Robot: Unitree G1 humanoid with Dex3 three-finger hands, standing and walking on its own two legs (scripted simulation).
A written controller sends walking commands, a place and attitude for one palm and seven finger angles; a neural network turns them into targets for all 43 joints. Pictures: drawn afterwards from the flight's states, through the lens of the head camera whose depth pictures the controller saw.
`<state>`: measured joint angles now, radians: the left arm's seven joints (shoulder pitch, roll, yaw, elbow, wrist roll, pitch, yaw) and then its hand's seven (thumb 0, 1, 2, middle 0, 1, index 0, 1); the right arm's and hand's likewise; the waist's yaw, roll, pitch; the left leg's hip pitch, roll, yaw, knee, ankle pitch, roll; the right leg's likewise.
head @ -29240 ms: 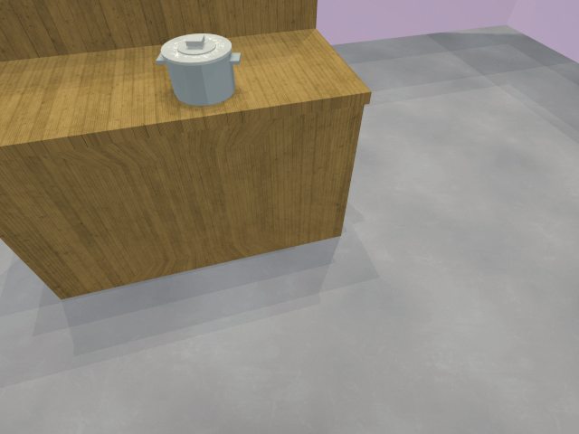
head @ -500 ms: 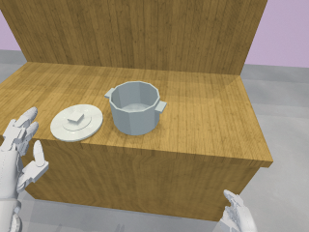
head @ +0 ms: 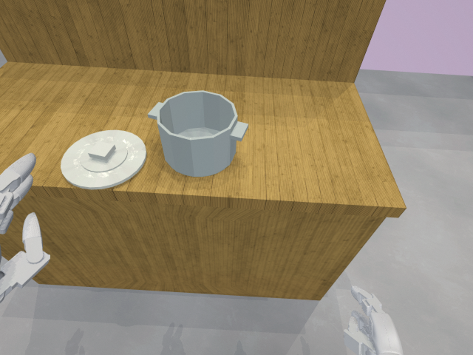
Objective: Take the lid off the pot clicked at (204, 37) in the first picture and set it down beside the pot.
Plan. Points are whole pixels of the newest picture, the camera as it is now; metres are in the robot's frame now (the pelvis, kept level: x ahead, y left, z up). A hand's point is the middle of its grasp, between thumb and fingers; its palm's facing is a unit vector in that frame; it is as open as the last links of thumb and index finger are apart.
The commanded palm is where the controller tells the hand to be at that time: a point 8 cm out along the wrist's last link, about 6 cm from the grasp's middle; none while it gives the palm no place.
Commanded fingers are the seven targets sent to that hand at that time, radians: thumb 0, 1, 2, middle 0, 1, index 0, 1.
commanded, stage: step back with the hand held close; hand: left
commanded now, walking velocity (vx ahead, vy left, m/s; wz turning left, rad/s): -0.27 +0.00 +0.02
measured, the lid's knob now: (102, 150) +0.52 +0.36 +0.00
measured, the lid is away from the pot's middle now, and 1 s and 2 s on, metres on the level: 0.23 0.23 0.23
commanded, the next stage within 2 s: stop stepping back and stand still in 0.78 s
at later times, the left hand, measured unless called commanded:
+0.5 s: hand (11, 320) +0.12 +0.23 +0.17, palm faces +0.26 -0.85 -0.47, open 7.4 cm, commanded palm +0.06 +0.29 +0.19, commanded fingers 0.00 0.90 0.90 -0.20 -0.30 -0.20 -0.30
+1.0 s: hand out of the picture +0.01 +0.28 +0.15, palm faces +0.22 -0.90 -0.39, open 7.4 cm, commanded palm -0.06 +0.33 +0.19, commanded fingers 0.00 0.90 0.90 -0.20 -0.30 -0.20 -0.30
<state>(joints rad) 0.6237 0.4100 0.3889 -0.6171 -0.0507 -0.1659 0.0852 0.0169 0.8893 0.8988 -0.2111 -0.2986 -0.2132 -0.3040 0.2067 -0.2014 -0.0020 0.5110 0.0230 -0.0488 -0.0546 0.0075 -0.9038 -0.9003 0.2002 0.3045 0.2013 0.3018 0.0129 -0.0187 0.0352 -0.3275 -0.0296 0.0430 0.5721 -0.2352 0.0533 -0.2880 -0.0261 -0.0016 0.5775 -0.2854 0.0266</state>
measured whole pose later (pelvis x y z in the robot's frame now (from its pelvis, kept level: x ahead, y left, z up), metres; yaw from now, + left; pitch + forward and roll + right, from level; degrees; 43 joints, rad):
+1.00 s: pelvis -0.21 +0.05 +0.01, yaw -3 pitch +2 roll -5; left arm 0.61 0.44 0.37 -0.63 -0.07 -0.14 0.10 0.02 0.89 0.90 -0.21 -0.30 -0.21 -0.30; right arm 0.21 -0.14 0.00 0.57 0.00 -0.13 -0.01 0.01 -0.90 -0.90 0.20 0.30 0.20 0.30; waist -0.03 -0.04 0.01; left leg -0.45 0.01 -0.02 0.44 -0.03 0.07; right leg -0.39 0.09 0.05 0.90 -0.50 0.01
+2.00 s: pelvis -0.20 +0.07 -0.02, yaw +6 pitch +4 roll +2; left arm 0.29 0.14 0.05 0.72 -0.01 0.03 -0.01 -0.02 0.95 0.90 -0.20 -0.30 -0.20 -0.30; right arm 0.34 -0.19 -0.01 0.82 -0.03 0.00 -0.01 0.00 -0.91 -0.90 0.20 0.30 0.20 0.30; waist -0.05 -0.08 0.02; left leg -0.34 0.02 0.04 0.72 -0.43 -0.03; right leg -0.42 -0.02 0.00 0.78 -0.36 -0.01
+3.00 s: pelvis -0.12 +0.09 +0.01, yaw +2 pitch +0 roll +0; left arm 0.21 0.16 0.04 1.05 0.01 0.01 0.04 0.00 0.91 0.90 -0.20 -0.30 -0.20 -0.30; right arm 0.33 -0.11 -0.04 1.08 -0.01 0.01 -0.05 0.00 -0.91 -0.90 0.20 0.30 0.20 0.30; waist -0.03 0.00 0.05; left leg -0.10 0.01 0.06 0.48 -0.38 0.01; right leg -0.13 0.03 0.01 0.49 -0.36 -0.02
